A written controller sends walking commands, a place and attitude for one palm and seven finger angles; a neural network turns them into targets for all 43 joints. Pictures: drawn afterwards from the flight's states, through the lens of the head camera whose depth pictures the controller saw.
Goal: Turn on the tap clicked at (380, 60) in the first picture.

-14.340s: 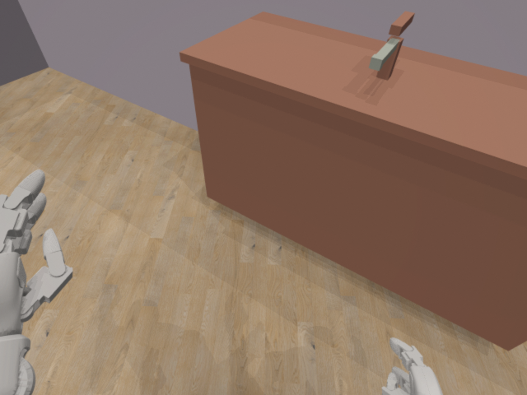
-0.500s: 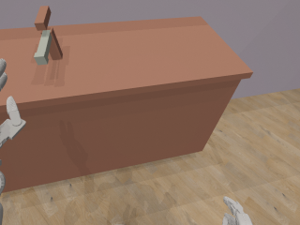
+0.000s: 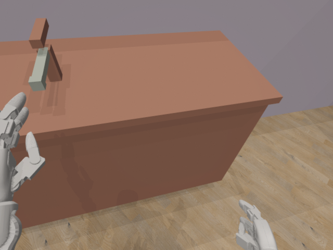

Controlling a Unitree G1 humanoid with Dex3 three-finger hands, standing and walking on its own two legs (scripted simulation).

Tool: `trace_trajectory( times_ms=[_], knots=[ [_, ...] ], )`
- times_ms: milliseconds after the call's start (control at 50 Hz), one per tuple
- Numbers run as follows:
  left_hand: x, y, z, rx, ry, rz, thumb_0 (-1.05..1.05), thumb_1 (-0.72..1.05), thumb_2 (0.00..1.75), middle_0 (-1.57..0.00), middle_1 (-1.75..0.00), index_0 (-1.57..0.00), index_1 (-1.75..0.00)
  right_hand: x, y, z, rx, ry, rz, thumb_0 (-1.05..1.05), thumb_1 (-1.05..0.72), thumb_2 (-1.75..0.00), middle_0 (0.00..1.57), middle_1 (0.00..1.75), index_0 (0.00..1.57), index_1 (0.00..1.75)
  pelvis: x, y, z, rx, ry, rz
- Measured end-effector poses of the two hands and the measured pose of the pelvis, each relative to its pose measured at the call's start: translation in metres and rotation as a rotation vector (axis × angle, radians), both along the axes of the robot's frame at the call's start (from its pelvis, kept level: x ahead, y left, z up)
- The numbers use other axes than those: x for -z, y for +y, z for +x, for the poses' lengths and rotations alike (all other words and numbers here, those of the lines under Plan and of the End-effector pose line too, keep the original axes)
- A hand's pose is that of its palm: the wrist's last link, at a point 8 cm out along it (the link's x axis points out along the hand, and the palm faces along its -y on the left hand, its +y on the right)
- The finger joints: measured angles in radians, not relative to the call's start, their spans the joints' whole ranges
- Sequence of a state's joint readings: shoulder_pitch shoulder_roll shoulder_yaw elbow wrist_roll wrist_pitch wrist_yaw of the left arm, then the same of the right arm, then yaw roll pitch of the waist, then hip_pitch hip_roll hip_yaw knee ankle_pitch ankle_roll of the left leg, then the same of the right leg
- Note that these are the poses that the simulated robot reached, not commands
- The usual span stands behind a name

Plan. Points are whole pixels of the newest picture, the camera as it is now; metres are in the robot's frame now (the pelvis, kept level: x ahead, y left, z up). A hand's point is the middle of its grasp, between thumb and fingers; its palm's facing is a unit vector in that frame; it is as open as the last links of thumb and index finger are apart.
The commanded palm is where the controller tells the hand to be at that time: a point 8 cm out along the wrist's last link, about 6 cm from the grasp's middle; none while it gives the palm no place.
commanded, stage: shuffle to correct the standing spot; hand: left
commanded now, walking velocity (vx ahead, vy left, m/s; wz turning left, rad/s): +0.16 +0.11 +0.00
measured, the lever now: (37, 83) +0.44 +0.37 +0.14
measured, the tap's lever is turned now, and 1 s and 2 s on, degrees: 0 0 0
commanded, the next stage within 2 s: come to a stop and stand still in 1.30 s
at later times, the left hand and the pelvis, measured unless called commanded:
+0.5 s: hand (25, 145) +0.24 +0.28 +0.17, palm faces +0.42 -0.83 -0.36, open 7.4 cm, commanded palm +0.18 +0.32 +0.18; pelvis +0.03 +0.03 -0.02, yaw +0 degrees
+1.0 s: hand (29, 135) +0.26 +0.28 +0.18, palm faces +0.36 -0.84 -0.40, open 7.4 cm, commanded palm +0.20 +0.32 +0.18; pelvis +0.04 +0.04 +0.00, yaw -1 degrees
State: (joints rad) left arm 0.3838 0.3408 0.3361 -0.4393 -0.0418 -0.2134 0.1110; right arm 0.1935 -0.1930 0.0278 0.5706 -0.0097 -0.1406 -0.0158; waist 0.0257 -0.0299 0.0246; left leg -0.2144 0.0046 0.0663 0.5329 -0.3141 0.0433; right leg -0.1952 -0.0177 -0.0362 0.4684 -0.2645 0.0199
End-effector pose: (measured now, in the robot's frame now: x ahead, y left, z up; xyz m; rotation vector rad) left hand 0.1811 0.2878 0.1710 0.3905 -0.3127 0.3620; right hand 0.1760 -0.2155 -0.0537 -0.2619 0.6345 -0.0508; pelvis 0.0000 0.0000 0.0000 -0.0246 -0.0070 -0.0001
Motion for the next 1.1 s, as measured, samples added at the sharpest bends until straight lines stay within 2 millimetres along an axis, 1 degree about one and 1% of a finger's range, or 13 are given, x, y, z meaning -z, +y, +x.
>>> trace_trajectory(
  times_ms=[100,200,360,500,620,680,740,780,820,900,960,1040,1100],
  knots=[
    [0.002,0.010,0.012,0.002,0.007,0.026,0.01,0.89,0.90,-0.21,-0.30,-0.21,-0.31,0.002,0.004,0.014,0.021,-0.004,0.000,0.01,-0.90,-0.90,0.21,0.30,0.20,0.30,0.005,0.007,0.012,-0.001,-0.001,0.000],
    [0.000,0.020,0.018,-0.007,-0.017,0.040,0.01,0.89,0.90,-0.21,-0.30,-0.21,-0.31,0.011,0.008,0.018,0.032,0.024,-0.001,0.01,-0.90,-0.90,0.21,0.30,0.20,0.30,0.010,0.015,0.021,-0.002,-0.001,-0.004],
    [-0.004,0.029,0.024,0.000,-0.046,0.065,0.01,0.89,0.90,-0.21,-0.30,-0.21,-0.31,0.026,0.018,0.010,0.054,0.078,0.015,0.01,-0.90,-0.90,0.21,0.30,0.20,0.30,0.015,0.026,0.028,-0.010,-0.005,-0.014],
    [-0.006,0.036,0.021,0.001,-0.059,0.084,0.01,0.89,0.90,-0.21,-0.30,-0.21,-0.31,0.035,0.026,0.002,0.068,0.099,0.032,0.02,-0.90,-0.90,0.21,0.30,0.20,0.30,0.020,0.034,0.026,-0.005,-0.013,-0.013],
    [-0.005,0.038,0.019,-0.015,-0.048,0.076,0.01,0.89,0.90,-0.21,-0.30,-0.21,-0.31,0.038,0.031,-0.004,0.062,0.109,0.045,0.02,-0.90,-0.90,0.21,0.30,0.20,0.30,0.018,0.035,0.025,-0.008,-0.013,-0.026],
    [-0.003,0.038,0.016,-0.011,-0.074,0.068,0.01,0.89,0.90,-0.21,-0.30,-0.21,-0.31,0.039,0.029,-0.005,0.054,0.121,0.026,0.02,-0.90,-0.90,0.21,0.30,0.20,0.30,0.020,0.036,0.021,-0.017,-0.013,-0.023],
    [-0.001,0.043,0.012,-0.008,-0.114,0.061,0.01,0.89,0.90,-0.21,-0.30,-0.21,-0.31,0.039,0.026,-0.005,0.062,0.126,-0.011,0.02,-0.90,-0.90,0.21,0.30,0.20,0.30,0.026,0.043,0.020,-0.005,-0.018,-0.013],
    [0.000,0.047,0.014,-0.010,-0.113,0.053,0.01,0.89,0.90,-0.21,-0.30,-0.21,-0.31,0.037,0.026,-0.006,0.090,0.115,-0.015,0.02,-0.90,-0.90,0.21,0.30,0.20,0.30,0.025,0.046,0.020,0.016,-0.031,0.001],
    [-0.002,0.049,0.020,-0.014,-0.089,0.050,0.01,0.89,0.90,-0.21,-0.30,-0.21,-0.31,0.032,0.029,-0.008,0.110,0.106,-0.002,0.02,-0.90,-0.90,0.21,0.30,0.20,0.30,0.019,0.047,0.022,0.017,-0.036,0.005],
    [-0.013,0.043,0.031,0.011,-0.056,0.053,0.01,0.89,0.90,-0.21,-0.30,-0.21,-0.31,0.022,0.035,-0.013,0.114,0.112,0.027,0.02,-0.90,-0.90,0.20,0.30,0.20,0.30,0.004,0.046,0.027,0.010,-0.026,0.004],
    [-0.021,0.035,0.035,0.041,-0.033,0.078,0.01,0.89,0.90,-0.21,-0.30,-0.21,-0.31,0.019,0.035,-0.015,0.114,0.122,0.037,0.01,-0.90,-0.90,0.21,0.30,0.20,0.30,-0.003,0.045,0.032,0.007,-0.016,0.000],
    [-0.025,0.031,0.037,0.043,0.024,0.146,0.01,0.89,0.90,-0.21,-0.30,-0.21,-0.31,0.025,0.030,-0.010,0.120,0.135,0.041,0.01,-0.90,-0.90,0.21,0.30,0.20,0.30,-0.003,0.042,0.042,0.015,-0.013,0.009],
    [-0.023,0.032,0.041,0.005,0.047,0.184,0.01,0.89,0.90,-0.21,-0.31,-0.21,-0.31,0.037,0.023,0.000,0.111,0.138,0.040,0.01,-0.90,-0.90,0.21,0.30,0.20,0.30,0.004,0.036,0.052,0.005,-0.016,0.016]
  ],
)
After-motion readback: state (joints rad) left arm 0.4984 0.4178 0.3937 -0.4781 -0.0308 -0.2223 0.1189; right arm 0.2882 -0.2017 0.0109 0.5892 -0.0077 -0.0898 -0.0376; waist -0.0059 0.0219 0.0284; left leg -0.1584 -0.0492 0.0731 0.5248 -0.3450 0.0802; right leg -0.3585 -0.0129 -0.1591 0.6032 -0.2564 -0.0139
